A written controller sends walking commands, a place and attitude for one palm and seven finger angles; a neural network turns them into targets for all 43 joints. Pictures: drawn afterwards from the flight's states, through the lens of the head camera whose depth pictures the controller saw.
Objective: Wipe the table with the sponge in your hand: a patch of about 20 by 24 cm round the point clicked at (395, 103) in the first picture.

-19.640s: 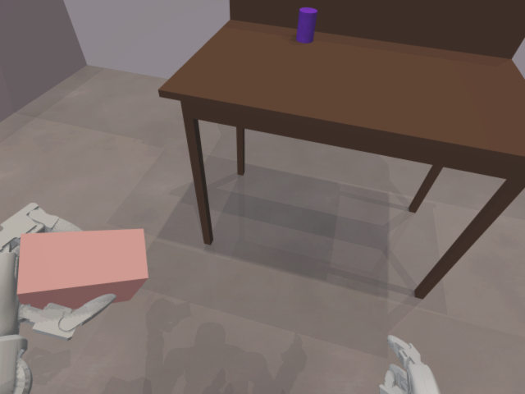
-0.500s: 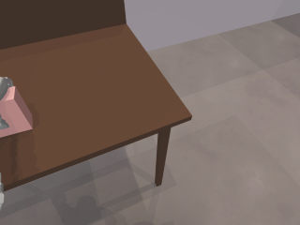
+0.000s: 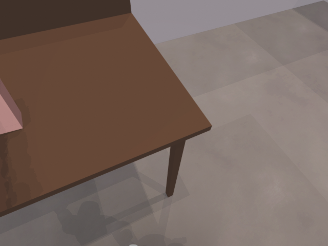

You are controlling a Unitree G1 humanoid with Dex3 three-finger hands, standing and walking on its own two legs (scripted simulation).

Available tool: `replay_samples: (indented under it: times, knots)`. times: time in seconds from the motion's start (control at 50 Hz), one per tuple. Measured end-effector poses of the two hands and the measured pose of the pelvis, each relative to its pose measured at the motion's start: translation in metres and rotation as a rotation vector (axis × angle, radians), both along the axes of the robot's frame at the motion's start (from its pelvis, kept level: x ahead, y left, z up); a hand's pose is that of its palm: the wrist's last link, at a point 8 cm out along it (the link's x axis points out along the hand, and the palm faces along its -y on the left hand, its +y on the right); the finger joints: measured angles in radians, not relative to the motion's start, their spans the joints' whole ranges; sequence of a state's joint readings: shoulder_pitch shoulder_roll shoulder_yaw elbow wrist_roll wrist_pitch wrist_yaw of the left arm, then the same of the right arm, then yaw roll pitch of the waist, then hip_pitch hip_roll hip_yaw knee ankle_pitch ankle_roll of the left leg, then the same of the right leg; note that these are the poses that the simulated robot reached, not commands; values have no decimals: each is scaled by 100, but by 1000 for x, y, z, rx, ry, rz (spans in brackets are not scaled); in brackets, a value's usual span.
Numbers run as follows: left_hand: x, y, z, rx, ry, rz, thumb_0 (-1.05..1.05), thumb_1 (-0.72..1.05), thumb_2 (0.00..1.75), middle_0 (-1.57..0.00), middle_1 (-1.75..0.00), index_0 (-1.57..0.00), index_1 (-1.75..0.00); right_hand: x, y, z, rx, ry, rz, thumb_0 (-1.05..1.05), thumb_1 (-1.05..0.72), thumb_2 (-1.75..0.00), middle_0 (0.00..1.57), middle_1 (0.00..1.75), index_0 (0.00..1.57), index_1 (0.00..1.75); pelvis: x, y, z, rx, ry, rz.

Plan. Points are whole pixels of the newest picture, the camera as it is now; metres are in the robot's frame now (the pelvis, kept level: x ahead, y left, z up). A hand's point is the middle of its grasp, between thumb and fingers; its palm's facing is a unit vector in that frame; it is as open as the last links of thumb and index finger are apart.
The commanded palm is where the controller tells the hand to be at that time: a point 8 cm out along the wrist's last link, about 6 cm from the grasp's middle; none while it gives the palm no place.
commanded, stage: wipe forward along the first lane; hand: left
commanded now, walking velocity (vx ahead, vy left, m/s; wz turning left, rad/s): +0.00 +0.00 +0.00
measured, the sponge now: out of the picture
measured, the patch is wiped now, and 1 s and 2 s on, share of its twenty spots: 0.45 0.45 0.65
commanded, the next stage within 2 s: slide across to the middle lane in 0.02 s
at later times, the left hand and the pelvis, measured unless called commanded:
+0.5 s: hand (0, 88) +0.44 +0.39 +0.12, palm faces -0.14 +0.06 -0.99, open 9.8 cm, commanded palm +0.43 +0.38 +0.17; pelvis +0.01 +0.00 +0.00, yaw +0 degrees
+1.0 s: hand (28, 85) +0.45 +0.34 +0.12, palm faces -0.12 +0.07 -0.99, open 9.9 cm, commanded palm +0.42 +0.33 +0.16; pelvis +0.02 -0.01 +0.01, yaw +0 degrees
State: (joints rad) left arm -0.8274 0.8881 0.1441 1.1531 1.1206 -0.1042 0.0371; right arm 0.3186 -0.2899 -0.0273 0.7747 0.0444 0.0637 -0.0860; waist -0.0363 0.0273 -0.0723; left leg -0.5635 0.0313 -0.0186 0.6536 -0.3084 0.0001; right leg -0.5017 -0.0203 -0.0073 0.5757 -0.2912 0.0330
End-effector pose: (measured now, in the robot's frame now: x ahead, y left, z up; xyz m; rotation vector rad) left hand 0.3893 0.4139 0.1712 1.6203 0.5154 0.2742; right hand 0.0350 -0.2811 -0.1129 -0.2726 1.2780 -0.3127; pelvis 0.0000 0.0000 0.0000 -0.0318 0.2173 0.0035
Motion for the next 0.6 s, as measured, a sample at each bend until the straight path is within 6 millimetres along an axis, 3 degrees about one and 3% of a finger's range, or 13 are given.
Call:
replay_samples:
  times: [0.16,0.36,0.6]
  knots:
    - [14,1,3,21,23,4,1,-50,105,-78,-134,-78,-134,-3,-4,0,-14,25,-8,1,-90,-90,21,30,20,30,2,-2,-2,-3,24,0]
    - [24,-12,6,17,-12,-34,0,-50,105,-78,-134,-78,-135,-7,-4,-1,-7,56,-24,1,-90,-90,21,30,20,30,9,-2,-1,-4,16,2]
    - [43,-49,4,-2,-43,-95,0,-50,105,-77,-134,-78,-135,20,3,0,31,-21,-12,1,-90,-90,21,30,20,30,17,-2,4,2,-9,-1]
